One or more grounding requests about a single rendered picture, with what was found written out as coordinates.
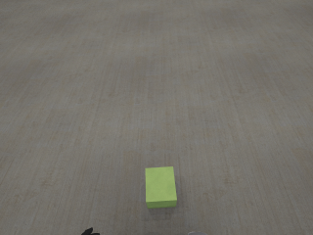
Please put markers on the carton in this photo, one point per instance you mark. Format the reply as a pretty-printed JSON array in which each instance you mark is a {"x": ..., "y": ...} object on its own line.
[{"x": 160, "y": 187}]

